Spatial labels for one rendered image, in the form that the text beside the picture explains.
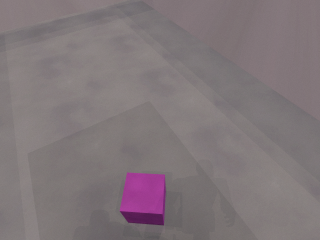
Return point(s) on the carton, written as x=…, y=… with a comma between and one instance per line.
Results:
x=143, y=199

